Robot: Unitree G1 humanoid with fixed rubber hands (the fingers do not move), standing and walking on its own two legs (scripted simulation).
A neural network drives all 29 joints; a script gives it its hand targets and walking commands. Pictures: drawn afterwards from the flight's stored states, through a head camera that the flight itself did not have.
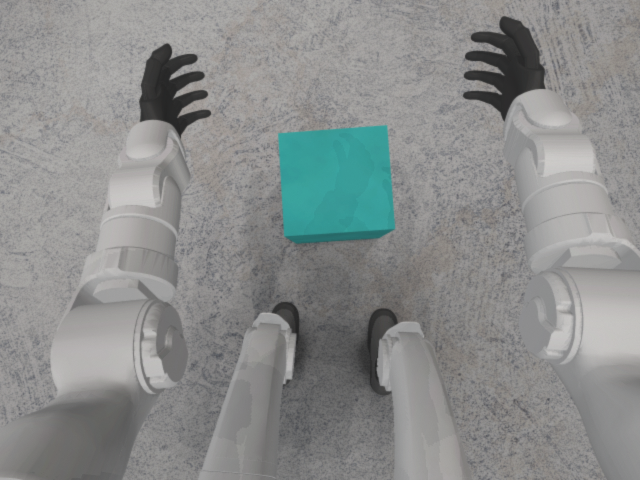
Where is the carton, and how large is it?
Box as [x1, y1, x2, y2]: [278, 125, 394, 243]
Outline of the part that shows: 386,125 278,133 284,236 296,243 379,237 394,228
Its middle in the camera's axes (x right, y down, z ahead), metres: +0.04 -0.11 +0.86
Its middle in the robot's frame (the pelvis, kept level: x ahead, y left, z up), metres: +0.50 +0.02 -0.52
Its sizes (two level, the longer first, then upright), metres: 0.210 0.200 0.250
